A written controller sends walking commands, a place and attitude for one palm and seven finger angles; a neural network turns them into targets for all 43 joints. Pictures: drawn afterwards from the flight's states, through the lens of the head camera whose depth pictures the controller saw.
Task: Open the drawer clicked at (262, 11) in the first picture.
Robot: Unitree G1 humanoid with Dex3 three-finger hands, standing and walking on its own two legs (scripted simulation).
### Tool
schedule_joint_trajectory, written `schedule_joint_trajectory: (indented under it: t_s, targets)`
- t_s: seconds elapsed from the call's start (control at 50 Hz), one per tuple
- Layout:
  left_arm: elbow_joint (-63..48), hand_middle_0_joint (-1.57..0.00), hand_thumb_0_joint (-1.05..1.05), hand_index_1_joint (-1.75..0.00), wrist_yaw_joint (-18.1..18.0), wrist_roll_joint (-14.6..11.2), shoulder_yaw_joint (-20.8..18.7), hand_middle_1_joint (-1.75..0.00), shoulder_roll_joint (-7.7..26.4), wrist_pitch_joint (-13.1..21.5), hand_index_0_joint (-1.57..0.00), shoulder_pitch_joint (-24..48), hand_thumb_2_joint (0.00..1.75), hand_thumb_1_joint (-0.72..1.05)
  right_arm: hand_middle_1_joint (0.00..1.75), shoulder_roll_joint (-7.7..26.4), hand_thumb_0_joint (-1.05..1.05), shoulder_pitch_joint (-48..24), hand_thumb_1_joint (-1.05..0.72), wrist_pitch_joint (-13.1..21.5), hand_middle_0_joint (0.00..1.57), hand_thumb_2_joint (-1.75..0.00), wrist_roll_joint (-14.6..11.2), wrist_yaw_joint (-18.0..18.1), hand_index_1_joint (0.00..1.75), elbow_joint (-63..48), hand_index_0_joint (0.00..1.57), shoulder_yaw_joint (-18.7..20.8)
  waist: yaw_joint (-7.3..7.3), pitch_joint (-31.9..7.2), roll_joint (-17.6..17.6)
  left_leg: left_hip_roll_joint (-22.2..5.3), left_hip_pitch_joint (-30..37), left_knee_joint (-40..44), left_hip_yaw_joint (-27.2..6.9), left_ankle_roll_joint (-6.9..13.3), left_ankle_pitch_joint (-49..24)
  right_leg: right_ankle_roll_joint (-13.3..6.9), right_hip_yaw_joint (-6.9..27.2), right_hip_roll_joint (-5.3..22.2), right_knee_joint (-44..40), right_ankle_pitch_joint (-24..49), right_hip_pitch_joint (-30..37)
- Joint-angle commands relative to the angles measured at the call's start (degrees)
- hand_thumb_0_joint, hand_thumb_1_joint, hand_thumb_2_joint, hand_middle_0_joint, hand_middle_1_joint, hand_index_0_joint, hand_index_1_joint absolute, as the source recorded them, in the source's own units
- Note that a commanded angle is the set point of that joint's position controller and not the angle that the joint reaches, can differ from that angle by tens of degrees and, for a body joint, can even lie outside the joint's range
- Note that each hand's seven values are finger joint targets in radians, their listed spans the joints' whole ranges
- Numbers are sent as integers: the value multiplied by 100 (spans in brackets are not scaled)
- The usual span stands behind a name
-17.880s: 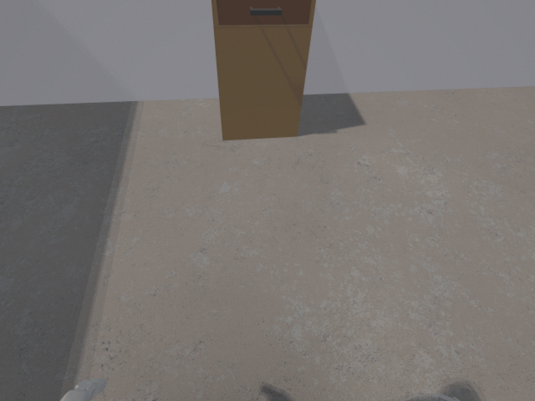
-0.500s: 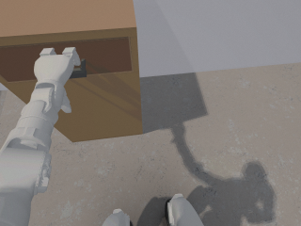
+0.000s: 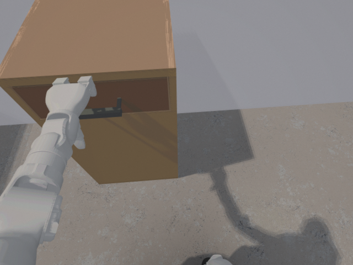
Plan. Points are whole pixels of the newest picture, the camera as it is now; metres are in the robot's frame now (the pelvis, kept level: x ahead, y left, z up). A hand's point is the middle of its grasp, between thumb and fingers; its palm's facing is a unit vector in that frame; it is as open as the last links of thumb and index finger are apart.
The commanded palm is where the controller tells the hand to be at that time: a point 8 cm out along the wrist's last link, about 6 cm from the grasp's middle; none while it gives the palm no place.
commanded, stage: re-aim the fingers above the handle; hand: left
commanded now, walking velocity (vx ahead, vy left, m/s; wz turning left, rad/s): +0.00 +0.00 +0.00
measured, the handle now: (97, 107) +0.53 +0.23 -0.02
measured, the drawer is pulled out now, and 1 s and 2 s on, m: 0.00 0.00 0.00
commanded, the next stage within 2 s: none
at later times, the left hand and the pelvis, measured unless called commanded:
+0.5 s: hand (88, 115) +0.46 +0.22 +0.03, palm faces -0.13 +0.01 -0.99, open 13.8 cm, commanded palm +0.45 +0.22 +0.08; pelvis -0.01 +0.00 +0.00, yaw +0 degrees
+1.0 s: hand (93, 117) +0.45 +0.20 +0.03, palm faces -0.11 -0.02 -0.99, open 13.8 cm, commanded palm +0.45 +0.22 +0.09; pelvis -0.01 -0.01 +0.00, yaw +1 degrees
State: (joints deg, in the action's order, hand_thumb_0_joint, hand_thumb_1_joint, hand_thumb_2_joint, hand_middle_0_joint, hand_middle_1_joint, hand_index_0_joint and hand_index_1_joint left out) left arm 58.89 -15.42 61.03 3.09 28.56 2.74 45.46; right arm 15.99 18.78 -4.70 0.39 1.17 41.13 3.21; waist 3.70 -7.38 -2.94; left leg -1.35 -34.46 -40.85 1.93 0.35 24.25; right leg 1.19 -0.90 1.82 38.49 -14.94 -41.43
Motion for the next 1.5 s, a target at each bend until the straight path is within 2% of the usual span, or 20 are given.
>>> schedule_joint_trajectory:
  t_s: [0.0,0.06,0.08,0.12,0.22,0.32,0.4,0.48,0.56,0.6,0.66,0.76,0.86,0.98,1.1,1.2,1.26,1.3,1.4,1.48]
  targets:
    - [-1350,-30,0,-120,-149,34,-312,-120,1133,359,-30,2338,30,-50,30,848,0,690,-90,91,20,-90,20,125,30,-381,20,357,233,-2000,102,263,731,308,-26,148,-2715,-277,-88,-351,-156,1853,1710]
    - [-1773,-30,0,-120,-421,164,-583,-120,1405,631,-30,2622,30,-50,30,797,0,702,-90,149,20,-90,93,128,30,-344,20,362,159,-2370,-342,263,935,170,-111,100,-3214,-301,-86,-339,50,1967,1639]
    - [-1900,-30,0,-120,-536,188,-313,-120,1045,679,-30,2823,30,-50,30,738,0,704,-90,180,20,-90,119,103,30,-355,20,377,250,-2488,-549,247,1134,99,-165,55,-3451,-300,-118,-351,81,1939,1460]
    - [-1970,-30,0,-120,-795,251,-683,-120,1421,694,-30,2926,30,-50,30,766,0,728,-90,204,20,-90,179,63,30,-246,20,400,217,-2688,-659,224,1219,-60,-207,5,-3821,-296,-139,-358,220,2021,1337]
    - [-1045,-30,0,-120,-1135,280,-707,-120,1402,1,-30,2721,30,-50,30,798,0,657,-90,148,20,-90,197,-84,30,-119,20,312,231,-2599,-354,262,691,-49,-140,-4,-3433,-278,-212,-355,299,2014,1446]
    - [-509,-30,0,-120,-685,167,-363,-120,1210,-572,-30,2553,30,-50,30,863,0,623,-90,93,20,-90,92,-64,30,-199,20,293,233,-2736,39,276,597,177,-21,84,-2961,-247,-132,-346,85,2115,1966]
    - [-634,-30,0,-120,-73,-26,120,-120,664,-291,-30,2606,30,-50,30,843,0,662,-90,113,20,-90,24,84,30,-312,20,314,446,-2304,501,252,631,325,-52,163,-2494,-216,-114,-357,-185,1880,1923]
    - [-1111,-30,0,-120,-7,-2,-299,-120,1129,366,-30,2577,30,-50,30,840,0,676,-90,185,20,-90,62,213,30,-346,20,285,285,-2131,415,301,466,370,-68,199,-2118,-241,-35,-331,-162,1611,1892]
    - [-1311,-30,0,-120,-591,237,-1062,-120,2016,634,-30,2670,30,-50,30,838,0,618,-90,211,20,-90,155,153,30,-264,20,234,39,-2199,-144,341,119,220,-45,150,-2164,-301,-1,-298,146,1545,1728]
    - [-1355,-30,0,-120,-949,379,-1320,-120,2274,504,-30,2646,30,-50,30,827,0,517,-90,218,20,-90,202,79,30,-255,20,223,-88,-2479,-316,370,10,112,-15,120,-2423,-321,-31,-293,307,1700,1796]
    - [-1015,-30,0,-120,-1245,401,-1079,-120,1972,-2,-30,2391,30,-50,30,817,0,490,-90,223,20,-90,191,-30,30,-271,20,236,-33,-2641,-271,360,-19,65,81,83,-2487,-283,-83,-311,341,1883,1868]
    - [-529,-30,0,-120,-733,125,-507,-120,1545,-606,-30,2515,30,-50,30,922,0,571,-90,197,20,-90,23,8,30,-257,20,300,231,-2741,287,324,162,273,139,143,-2170,-178,-24,-315,-8,1922,2248]
    - [-1253,-30,0,-120,98,-137,364,-120,572,25,-30,3017,30,-50,30,878,0,688,-90,294,20,-90,13,253,30,-234,20,377,583,-2378,341,273,924,345,-53,213,-2155,-173,-41,-338,-321,1613,1764]
    - [-1173,-30,0,-120,-357,155,-573,-120,1497,714,-30,3012,30,-50,30,833,0,725,-90,330,20,-90,104,273,30,-125,20,264,311,-1789,-173,313,513,226,-197,108,-2090,-313,-111,-322,-22,1153,1123]
    - [-566,-30,0,-120,-1303,455,-1039,-120,2027,-273,-30,2638,30,-50,30,815,0,376,-90,273,20,-90,202,-9,30,-319,20,121,-70,-2555,-346,411,-118,52,29,56,-2422,-321,-141,-306,398,1663,1698]
    - [-297,-30,0,-120,-1023,221,-863,-120,2064,-1004,-30,2777,30,-50,30,914,0,375,-90,68,20,-90,75,0,30,-375,20,124,102,-2905,457,366,-132,193,134,113,-2269,-183,-49,-294,199,2021,2382]
    - [-184,-30,0,-120,-730,52,-830,-120,2186,-1143,-30,2595,30,-50,30,919,0,223,-90,-26,20,-90,-35,127,30,-399,20,65,49,-2558,817,393,-301,433,205,155,-1749,-101,11,-243,-30,1775,2658]
    - [-294,-30,0,-120,-488,-5,-918,-120,2293,-1028,-30,2490,30,-50,30,941,0,171,-90,-34,20,-90,-54,192,30,-442,20,53,-1,-2538,871,382,-255,497,196,187,-1671,-103,65,-229,-95,1724,2770]
    - [-798,-30,0,-120,184,66,-236,-120,1355,-87,-30,2236,30,-50,30,880,0,465,-90,150,20,-90,-55,316,30,-563,20,198,246,-2231,618,311,194,451,134,239,-1662,-156,72,-280,-240,1549,2222]
    - [-1403,-30,0,-120,145,37,33,-120,874,723,-30,2648,30,-50,30,804,0,691,-90,323,20,-90,-9,353,30,-428,20,311,400,-2012,174,288,516,273,-40,198,-1593,-239,25,-325,-179,1067,1370]
